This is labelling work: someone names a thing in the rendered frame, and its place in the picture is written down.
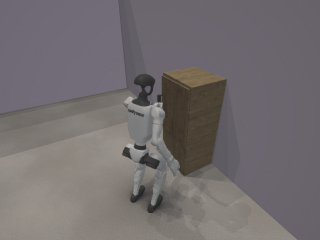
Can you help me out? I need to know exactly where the robot right hand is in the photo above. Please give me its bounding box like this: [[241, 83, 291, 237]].
[[167, 159, 180, 177]]

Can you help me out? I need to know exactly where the cupboard door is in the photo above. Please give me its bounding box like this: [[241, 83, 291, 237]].
[[161, 75, 190, 146]]

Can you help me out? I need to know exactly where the handle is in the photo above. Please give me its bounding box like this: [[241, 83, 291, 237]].
[[157, 94, 164, 107]]

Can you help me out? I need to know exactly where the robot right forearm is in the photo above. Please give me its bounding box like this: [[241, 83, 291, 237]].
[[156, 137, 175, 165]]

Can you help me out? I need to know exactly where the robot left hand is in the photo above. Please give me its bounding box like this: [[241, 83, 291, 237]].
[[154, 102, 163, 110]]

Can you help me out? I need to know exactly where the robot left thigh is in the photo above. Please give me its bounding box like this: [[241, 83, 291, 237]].
[[122, 143, 147, 171]]

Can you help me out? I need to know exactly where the robot torso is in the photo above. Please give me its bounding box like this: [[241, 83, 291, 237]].
[[127, 97, 155, 165]]

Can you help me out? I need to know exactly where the right robot upper arm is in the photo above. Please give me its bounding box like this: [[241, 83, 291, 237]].
[[150, 105, 165, 147]]

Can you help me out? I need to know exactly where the left robot upper arm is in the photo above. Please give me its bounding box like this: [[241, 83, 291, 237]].
[[123, 96, 134, 108]]

